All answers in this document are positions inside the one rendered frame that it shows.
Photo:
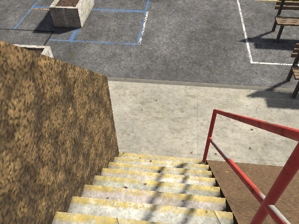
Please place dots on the stairs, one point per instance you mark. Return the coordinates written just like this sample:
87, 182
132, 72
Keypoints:
149, 189

